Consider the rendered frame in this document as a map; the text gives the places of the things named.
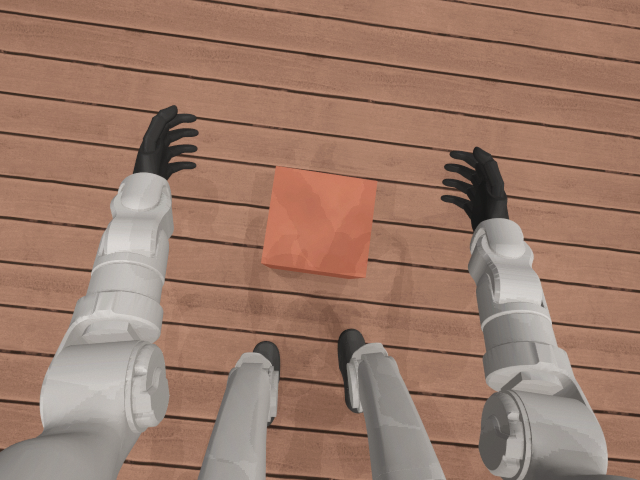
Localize robot left hand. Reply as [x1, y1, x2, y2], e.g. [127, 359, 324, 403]
[133, 105, 199, 180]

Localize right robot upper arm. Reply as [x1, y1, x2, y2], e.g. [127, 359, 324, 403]
[478, 389, 637, 480]

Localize robot left forearm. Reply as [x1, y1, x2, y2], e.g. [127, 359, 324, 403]
[40, 172, 174, 427]

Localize robot right forearm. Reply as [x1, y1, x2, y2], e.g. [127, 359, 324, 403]
[468, 218, 608, 473]

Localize robot right foot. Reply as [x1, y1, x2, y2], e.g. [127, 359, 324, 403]
[338, 329, 365, 413]

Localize carton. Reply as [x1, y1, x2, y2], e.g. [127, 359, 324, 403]
[261, 166, 377, 279]

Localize robot right hand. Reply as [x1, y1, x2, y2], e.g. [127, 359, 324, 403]
[441, 147, 509, 232]

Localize left robot upper arm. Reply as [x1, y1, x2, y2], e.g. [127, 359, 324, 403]
[0, 340, 169, 480]

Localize robot left shin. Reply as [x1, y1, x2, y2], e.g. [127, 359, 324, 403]
[226, 352, 272, 387]

